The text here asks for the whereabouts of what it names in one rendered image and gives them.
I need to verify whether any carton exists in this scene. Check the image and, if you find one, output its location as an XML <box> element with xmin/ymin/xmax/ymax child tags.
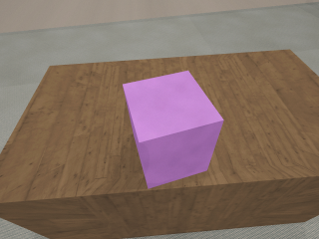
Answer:
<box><xmin>123</xmin><ymin>71</ymin><xmax>224</xmax><ymax>189</ymax></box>

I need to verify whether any pedestal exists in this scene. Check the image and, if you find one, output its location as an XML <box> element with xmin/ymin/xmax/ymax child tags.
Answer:
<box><xmin>0</xmin><ymin>49</ymin><xmax>319</xmax><ymax>239</ymax></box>

